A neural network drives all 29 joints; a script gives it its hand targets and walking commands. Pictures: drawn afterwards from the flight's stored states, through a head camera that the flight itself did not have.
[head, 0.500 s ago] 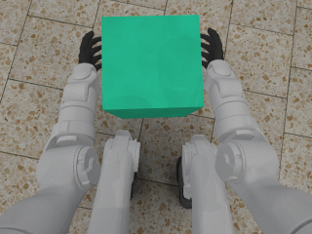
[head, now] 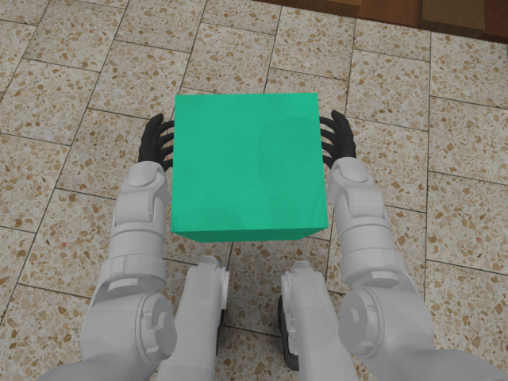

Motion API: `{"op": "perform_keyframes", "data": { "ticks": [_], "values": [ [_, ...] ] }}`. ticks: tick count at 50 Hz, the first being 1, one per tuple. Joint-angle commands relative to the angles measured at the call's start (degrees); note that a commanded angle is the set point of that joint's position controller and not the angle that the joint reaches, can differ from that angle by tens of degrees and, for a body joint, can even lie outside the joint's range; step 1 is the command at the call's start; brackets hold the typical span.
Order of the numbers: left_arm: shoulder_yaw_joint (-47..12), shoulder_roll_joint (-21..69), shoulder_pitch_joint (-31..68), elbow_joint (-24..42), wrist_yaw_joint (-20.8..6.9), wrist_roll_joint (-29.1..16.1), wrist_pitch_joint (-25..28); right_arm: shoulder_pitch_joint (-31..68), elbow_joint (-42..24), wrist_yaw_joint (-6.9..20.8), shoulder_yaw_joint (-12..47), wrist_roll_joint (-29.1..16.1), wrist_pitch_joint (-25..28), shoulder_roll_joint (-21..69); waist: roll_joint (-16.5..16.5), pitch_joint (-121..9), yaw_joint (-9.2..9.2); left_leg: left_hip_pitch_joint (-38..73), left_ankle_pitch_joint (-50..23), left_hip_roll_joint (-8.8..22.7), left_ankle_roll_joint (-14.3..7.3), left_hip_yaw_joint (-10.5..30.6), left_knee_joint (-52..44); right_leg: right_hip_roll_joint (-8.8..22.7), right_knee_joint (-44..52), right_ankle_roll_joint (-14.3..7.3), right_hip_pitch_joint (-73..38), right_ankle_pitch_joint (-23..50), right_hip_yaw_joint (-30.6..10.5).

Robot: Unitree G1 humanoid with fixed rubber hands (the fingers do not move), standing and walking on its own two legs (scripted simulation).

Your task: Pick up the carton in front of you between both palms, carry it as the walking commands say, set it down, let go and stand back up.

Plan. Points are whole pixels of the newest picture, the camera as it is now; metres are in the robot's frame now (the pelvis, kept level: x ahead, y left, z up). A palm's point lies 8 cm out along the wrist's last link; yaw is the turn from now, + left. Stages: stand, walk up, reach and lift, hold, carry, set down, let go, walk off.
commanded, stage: reach and lift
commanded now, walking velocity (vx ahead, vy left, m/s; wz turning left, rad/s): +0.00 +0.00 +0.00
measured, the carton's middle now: (248, 180) +0.43 +0.03 -0.12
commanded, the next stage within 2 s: hold in 1.92 s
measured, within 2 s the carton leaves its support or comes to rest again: neither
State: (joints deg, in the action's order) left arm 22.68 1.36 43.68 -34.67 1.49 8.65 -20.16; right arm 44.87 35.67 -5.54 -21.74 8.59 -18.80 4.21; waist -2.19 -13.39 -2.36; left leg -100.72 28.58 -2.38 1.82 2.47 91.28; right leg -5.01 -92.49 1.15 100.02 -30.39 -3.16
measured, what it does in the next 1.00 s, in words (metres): rises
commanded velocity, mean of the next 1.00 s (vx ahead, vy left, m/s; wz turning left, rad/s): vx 0.00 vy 0.00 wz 0.00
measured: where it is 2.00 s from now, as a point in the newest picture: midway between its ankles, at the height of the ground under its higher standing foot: (250, 340)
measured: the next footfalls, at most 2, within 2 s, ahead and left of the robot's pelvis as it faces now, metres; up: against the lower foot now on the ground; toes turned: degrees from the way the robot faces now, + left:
none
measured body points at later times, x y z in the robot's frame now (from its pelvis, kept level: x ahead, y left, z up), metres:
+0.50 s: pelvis +0.05 +0.00 +0.14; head +0.14 +0.01 +0.58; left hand +0.40 +0.17 +0.11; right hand +0.41 -0.13 +0.11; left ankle +0.09 +0.13 -0.52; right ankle +0.08 -0.12 -0.52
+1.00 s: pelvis +0.07 +0.00 +0.22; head +0.03 +0.01 +0.67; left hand +0.37 +0.16 +0.24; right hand +0.38 -0.14 +0.24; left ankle +0.09 +0.13 -0.52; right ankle +0.08 -0.12 -0.52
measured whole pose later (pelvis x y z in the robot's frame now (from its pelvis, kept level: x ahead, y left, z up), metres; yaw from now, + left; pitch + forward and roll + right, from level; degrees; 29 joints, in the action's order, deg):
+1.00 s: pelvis +0.07 +0.00 +0.22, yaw +1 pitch -2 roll +0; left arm 16.0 9.0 16.3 -22.2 0.0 15.4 -34.1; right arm 17.0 23.6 -0.3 -17.0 15.2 -32.7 9.2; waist -0.6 -3.1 -0.3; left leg -12.8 12.9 -1.5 0.2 3.7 28.0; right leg -1.9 -28.7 -0.1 11.9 -14.5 -4.7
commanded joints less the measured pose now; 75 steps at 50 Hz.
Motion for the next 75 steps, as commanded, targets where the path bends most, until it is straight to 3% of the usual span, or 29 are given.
{"op": "perform_keyframes", "data": {
  "ticks": [1,11,26,38,43,46,53,61,75],
  "values": [
    [-33.9,60.1,32.6,-0.3,-13.7,-8.5,0.4,32.1,1.8,13.5,34.2,-7.6,0.4,62.7,-0.2,-47.1,-1.79,35.5,-13.2,-7.0,-0.7,-4.3,-12.7,-6.1,14.5,0.5,-28.5,10.6,3.8],
    [-34.5,61.9,23.6,-0.5,-13.4,-6.7,1.7,21.8,2.6,13.8,33.5,-5.8,1.8,63.2,1.9,-37.8,-0.30,47.3,-14.1,-6.5,-1.2,-1.9,-23.9,-5.1,25.9,-0.3,-40.2,12.3,1.3],
    [-37.0,62.8,9.1,2.5,-13.3,-5.1,1.2,7.3,-0.5,15.0,36.2,-4.8,0.6,63.3,1.8,-25.3,0.71,68.8,-22.1,-4.6,-2.2,1.9,-42.4,-2.4,44.4,-1.1,-62.2,21.1,-2.2],
    [-40.9,62.8,0.4,9.1,-14.0,-6.3,-5.6,-1.6,-7.6,17.1,39.2,-5.7,-6.6,62.1,2.4,-13.3,1.61,87.3,-30.3,-3.1,-1.9,2.7,-57.8,-0.6,59.9,-1.1,-81.3,30.1,-2.7],
    [-42.1,62.3,-0.9,13.3,-14.3,-6.8,-9.9,-3.2,-11.1,18.0,39.8,-6.4,-11.1,61.9,2.0,-7.0,1.89,92.7,-29.2,-2.5,-1.7,2.4,-63.8,-0.1,65.8,-1.1,-87.8,29.7,-2.5],
    [-39.5,61.2,-1.3,13.1,-14.5,-5.4,-12.3,-3.5,-10.9,18.5,37.5,-5.1,-13.5,60.4,2.0,-0.8,1.83,93.5,-24.7,-2.4,-1.9,2.3,-66.7,0.3,68.6,-1.3,-88.6,25.5,-2.4],
    [-34.1,61.4,4.5,10.5,-15.6,-2.8,-13.7,2.9,-8.7,19.8,32.4,-2.7,-14.7,59.5,2.1,4.3,1.81,94.3,-15.9,-1.8,-2.5,1.5,-68.3,0.9,70.3,-2.1,-86.7,15.7,-1.7],
    [-35.7,62.2,8.5,11.9,-15.8,-3.6,-13.4,6.7,-10.1,20.0,33.8,-3.2,-14.3,60.3,2.0,-0.5,2.07,96.5,-17.6,-1.9,-2.2,1.2,-68.1,0.7,70.2,-2.0,-89.4,17.2,-1.4],
    [-37.2,60.8,1.9,16.1,-15.0,-4.3,-15.0,0.2,-14.8,19.4,35.3,-4.0,-15.9,58.4,2.2,-0.8,2.04,100.2,-26.2,-2.3,-1.7,1.5,-70.1,0.1,72.1,-1.4,-93.9,26.0,-1.5]
  ]
}}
